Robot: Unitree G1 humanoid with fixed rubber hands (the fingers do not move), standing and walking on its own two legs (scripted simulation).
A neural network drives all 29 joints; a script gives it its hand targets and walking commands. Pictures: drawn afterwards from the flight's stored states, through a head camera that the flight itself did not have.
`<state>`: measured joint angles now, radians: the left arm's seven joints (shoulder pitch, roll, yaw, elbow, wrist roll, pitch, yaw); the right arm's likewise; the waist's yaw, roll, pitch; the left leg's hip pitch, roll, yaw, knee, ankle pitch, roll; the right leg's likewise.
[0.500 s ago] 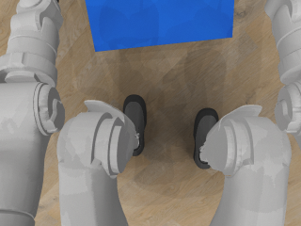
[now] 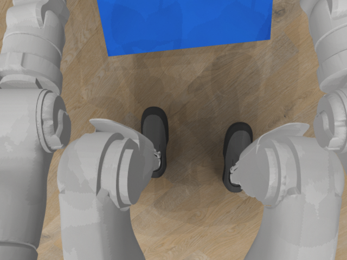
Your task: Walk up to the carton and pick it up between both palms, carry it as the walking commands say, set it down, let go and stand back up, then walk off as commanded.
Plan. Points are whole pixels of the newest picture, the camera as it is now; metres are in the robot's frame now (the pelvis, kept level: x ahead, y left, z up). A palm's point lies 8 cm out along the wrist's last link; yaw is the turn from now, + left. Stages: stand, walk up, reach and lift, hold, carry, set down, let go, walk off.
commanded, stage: reach and lift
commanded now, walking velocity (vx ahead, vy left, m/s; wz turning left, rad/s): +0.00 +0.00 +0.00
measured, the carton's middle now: out of the picture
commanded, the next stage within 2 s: none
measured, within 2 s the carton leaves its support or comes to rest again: leaves its support in 1.16 s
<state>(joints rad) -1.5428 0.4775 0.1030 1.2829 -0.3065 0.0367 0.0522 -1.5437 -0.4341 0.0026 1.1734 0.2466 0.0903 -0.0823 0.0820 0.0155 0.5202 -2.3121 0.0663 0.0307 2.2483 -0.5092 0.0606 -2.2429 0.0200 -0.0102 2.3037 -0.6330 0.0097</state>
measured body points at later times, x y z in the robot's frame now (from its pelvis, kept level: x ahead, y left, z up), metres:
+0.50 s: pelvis +0.00 +0.00 +0.01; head +0.39 +0.02 +0.22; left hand +0.54 +0.25 -0.20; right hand +0.57 -0.12 -0.21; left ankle +0.13 +0.11 -0.31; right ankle +0.10 -0.12 -0.31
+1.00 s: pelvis +0.00 +0.00 +0.00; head +0.39 +0.02 +0.22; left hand +0.54 +0.25 -0.20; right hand +0.57 -0.12 -0.21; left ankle +0.13 +0.11 -0.31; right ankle +0.10 -0.12 -0.31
